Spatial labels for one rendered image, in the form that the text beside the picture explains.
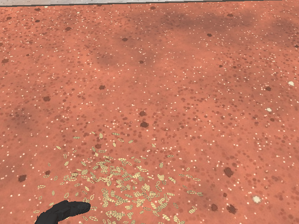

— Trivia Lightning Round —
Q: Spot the left robot hand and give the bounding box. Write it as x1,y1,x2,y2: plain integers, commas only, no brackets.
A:
35,200,91,224

